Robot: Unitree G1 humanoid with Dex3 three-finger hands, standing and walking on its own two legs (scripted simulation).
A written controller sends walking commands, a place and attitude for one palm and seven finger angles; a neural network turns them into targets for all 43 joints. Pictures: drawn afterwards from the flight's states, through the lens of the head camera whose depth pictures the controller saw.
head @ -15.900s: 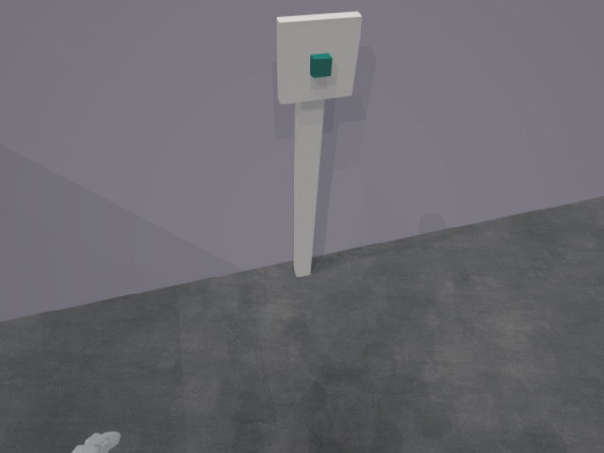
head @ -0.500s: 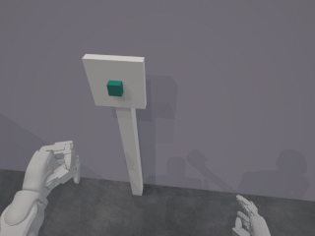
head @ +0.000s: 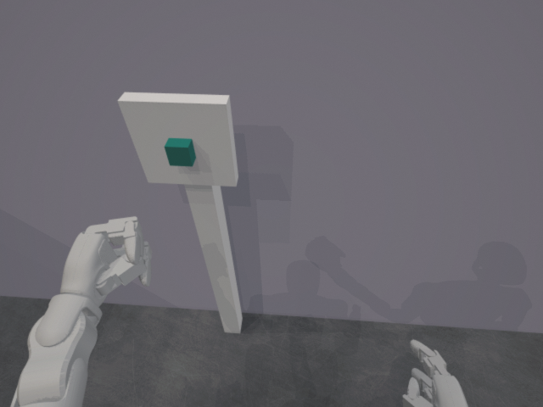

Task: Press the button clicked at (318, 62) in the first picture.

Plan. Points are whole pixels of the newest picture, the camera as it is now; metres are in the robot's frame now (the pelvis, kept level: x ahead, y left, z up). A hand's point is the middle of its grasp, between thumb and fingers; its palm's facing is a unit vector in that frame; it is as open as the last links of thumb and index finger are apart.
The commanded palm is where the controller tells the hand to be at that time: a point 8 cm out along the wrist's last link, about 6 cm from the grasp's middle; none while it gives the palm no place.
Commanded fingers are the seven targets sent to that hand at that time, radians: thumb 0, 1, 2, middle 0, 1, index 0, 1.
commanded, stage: aim a knuckle at the button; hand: left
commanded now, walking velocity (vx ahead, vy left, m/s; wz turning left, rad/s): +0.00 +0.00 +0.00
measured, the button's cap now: (181, 151) +0.50 +0.20 +0.12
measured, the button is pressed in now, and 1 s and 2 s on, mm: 0 0 0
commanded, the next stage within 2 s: none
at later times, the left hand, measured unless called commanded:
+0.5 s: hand (171, 229) +0.34 +0.18 +0.10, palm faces -0.01 -1.00 -0.01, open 3.1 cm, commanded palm +0.33 +0.23 +0.10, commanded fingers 0.00 0.90 0.90 -1.30 -1.50 -1.30 -1.50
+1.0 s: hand (193, 201) +0.41 +0.16 +0.09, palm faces +0.00 -1.00 -0.02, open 3.1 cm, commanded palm +0.38 +0.21 +0.09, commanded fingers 0.00 0.90 0.90 -1.30 -1.50 -1.30 -1.50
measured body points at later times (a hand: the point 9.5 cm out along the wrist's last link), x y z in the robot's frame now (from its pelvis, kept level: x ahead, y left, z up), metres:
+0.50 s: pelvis +0.01 +0.00 +0.00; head +0.01 -0.01 +0.45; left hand +0.34 +0.23 +0.10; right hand +0.15 -0.25 -0.09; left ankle +0.04 +0.10 -0.72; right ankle -0.03 -0.08 -0.72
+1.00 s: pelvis +0.00 +0.01 -0.01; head +0.03 +0.00 +0.44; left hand +0.40 +0.21 +0.10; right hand +0.08 -0.26 -0.12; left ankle +0.04 +0.10 -0.72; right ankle -0.03 -0.08 -0.72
